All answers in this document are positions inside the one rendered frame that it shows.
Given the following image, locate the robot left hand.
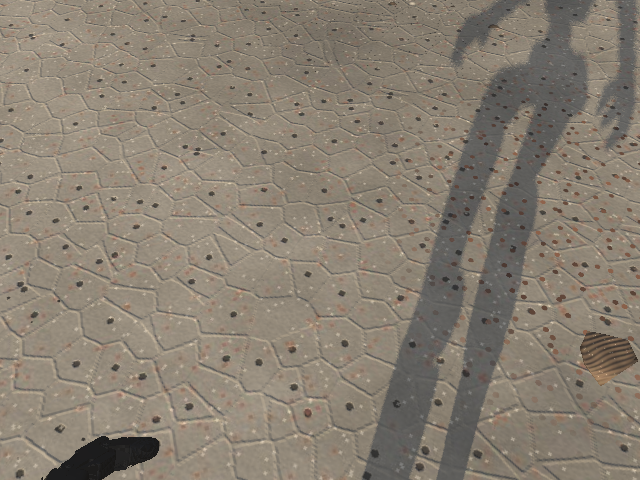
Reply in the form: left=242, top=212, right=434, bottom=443
left=41, top=436, right=159, bottom=480

